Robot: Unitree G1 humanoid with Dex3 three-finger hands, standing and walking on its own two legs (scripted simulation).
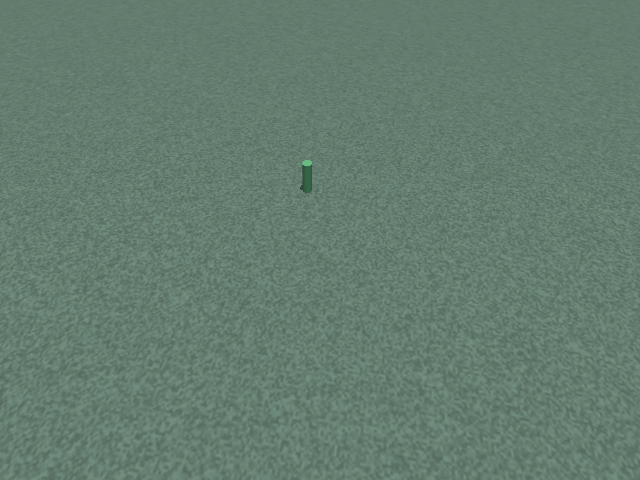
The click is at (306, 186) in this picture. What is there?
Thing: slim round
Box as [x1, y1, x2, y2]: [302, 160, 311, 192]
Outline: 304,160 302,162 303,190 308,192 311,190 311,162 309,160
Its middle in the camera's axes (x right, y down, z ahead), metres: -0.05 -0.27 +1.79
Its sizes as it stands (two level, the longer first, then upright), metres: 0.045 0.045 0.161
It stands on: the floor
